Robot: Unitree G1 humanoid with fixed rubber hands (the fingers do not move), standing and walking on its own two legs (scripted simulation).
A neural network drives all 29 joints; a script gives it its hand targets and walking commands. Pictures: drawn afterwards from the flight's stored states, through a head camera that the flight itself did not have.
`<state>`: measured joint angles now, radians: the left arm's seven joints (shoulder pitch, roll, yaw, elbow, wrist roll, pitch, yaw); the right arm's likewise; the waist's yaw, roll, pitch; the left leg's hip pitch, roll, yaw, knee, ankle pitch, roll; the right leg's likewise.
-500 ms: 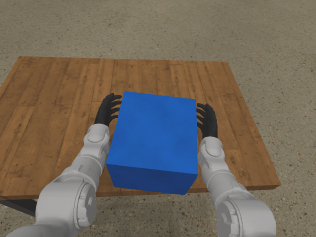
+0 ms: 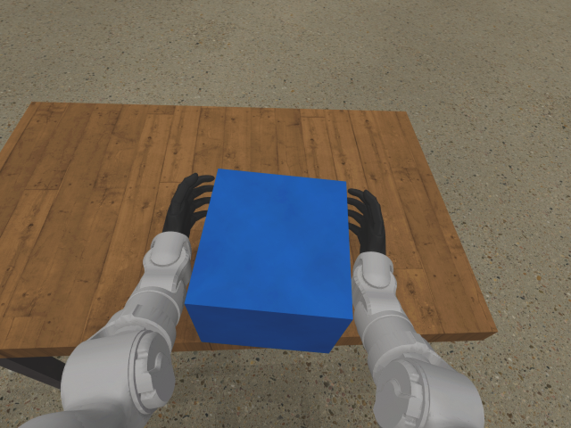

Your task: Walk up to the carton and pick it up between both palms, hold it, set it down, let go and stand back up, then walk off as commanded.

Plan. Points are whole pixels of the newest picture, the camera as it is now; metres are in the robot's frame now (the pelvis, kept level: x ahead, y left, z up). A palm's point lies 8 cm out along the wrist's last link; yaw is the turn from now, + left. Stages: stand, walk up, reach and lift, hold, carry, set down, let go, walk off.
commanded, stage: reach and lift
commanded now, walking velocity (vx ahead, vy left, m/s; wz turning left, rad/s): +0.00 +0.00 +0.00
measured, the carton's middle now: (273, 261) +0.35 +0.01 +0.00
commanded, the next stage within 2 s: none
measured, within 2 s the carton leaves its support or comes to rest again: leaves its support in 0.40 s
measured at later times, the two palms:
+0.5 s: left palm (177, 222) +0.39 +0.15 +0.05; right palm (372, 239) +0.37 -0.14 +0.05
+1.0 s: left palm (178, 220) +0.39 +0.15 +0.06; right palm (377, 236) +0.37 -0.14 +0.06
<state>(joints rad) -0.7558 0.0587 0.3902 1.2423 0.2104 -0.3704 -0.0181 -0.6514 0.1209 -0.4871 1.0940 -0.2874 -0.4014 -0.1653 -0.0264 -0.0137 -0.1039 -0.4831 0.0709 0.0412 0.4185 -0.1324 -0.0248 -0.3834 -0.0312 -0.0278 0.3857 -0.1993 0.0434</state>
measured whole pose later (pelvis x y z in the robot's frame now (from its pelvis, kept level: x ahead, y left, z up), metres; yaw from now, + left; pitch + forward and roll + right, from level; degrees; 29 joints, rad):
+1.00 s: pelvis -0.01 +0.00 +0.00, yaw +0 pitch +12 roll -1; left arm -0.72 0.05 0.31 1.18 0.21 -0.42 0.06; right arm -0.65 0.09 -0.39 1.09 -0.29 -0.46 -0.21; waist -0.03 -0.02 -0.15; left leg -0.46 0.07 0.04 0.33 -0.07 -0.03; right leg -0.38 -0.03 -0.03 0.32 -0.15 0.04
